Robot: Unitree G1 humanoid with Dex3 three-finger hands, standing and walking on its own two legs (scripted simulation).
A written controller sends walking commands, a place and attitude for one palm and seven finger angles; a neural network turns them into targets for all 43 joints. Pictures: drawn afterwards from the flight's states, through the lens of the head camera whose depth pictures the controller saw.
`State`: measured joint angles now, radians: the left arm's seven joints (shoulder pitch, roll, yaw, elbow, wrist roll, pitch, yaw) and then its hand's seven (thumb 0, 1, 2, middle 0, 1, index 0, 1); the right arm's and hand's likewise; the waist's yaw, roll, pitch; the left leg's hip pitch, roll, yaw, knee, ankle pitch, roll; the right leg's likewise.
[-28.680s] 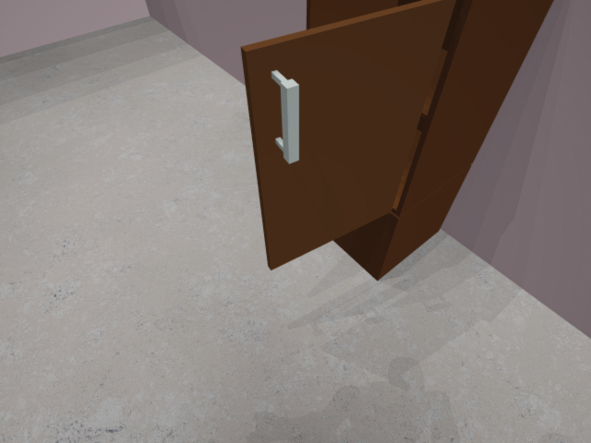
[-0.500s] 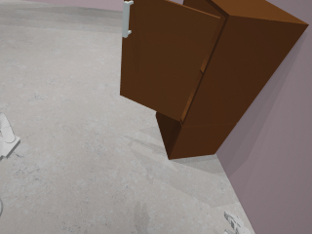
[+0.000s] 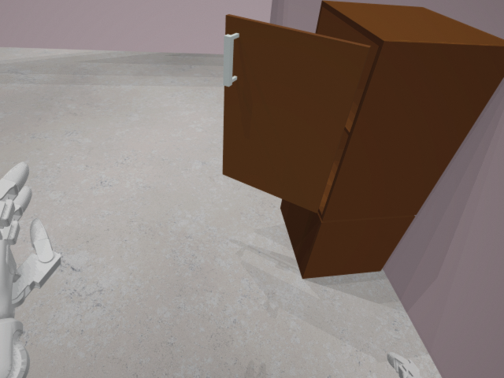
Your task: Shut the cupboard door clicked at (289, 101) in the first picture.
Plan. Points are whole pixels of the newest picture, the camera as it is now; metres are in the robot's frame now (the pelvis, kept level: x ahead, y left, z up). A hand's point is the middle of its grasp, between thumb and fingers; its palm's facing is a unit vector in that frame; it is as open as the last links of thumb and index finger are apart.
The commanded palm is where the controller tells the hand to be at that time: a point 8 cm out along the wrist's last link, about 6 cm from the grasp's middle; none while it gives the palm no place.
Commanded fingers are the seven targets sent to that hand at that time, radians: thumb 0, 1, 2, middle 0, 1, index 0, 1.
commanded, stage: stop stepping back and stand still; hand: left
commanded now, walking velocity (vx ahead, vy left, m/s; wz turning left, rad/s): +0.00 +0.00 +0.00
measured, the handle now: (231, 59) +0.94 +0.14 +0.16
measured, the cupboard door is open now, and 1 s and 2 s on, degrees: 53 53 53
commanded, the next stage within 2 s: let the arm hang, fingers relaxed in 0.18 s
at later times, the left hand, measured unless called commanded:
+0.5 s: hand out of the picture +0.12 +0.22 -0.12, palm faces +0.04 -0.96 -0.28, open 7.4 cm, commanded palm none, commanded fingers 0.00 0.90 0.90 -0.20 -0.30 -0.20 -0.30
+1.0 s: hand out of the picture -0.10 +0.23 -0.14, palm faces +0.05 -0.95 -0.30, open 7.3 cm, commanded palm none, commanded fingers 0.00 0.90 0.90 -0.20 -0.30 -0.20 -0.30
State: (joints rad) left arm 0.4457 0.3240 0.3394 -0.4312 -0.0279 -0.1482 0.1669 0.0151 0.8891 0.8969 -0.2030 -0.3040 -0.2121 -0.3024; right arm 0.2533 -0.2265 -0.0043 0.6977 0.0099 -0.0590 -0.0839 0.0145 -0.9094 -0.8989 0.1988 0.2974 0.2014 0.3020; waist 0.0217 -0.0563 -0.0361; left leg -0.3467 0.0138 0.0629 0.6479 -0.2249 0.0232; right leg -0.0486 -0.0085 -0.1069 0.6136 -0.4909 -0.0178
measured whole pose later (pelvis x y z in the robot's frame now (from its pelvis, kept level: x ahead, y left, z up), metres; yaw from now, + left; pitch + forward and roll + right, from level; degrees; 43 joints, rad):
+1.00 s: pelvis -0.01 +0.03 +0.02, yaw +2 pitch -3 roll +0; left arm 0.42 0.22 0.02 1.16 0.02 0.02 0.03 0.00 0.91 0.90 -0.19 -0.30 -0.20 -0.30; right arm 0.22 -0.20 -0.01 1.08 -0.01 0.04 -0.02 0.01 -0.92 -0.90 0.20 0.30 0.20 0.30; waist 0.00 0.05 0.05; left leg -0.28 -0.04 0.06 0.41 -0.08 0.06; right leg 0.00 -0.03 -0.10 0.41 -0.36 0.01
